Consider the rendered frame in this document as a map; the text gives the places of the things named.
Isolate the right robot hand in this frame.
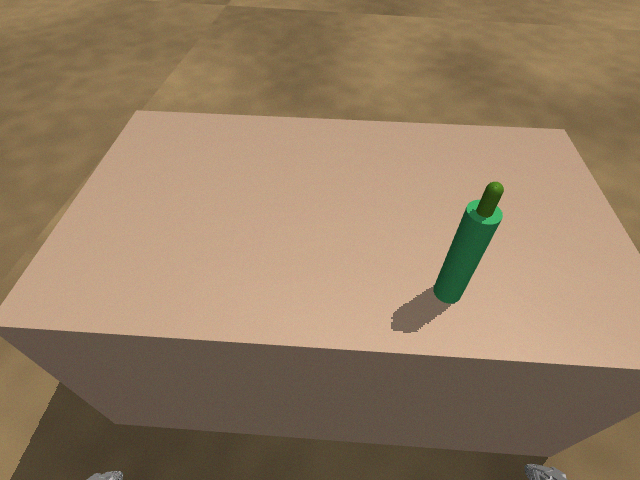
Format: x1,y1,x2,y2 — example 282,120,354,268
524,464,567,480

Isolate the bottle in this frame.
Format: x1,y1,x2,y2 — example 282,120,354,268
433,182,504,304

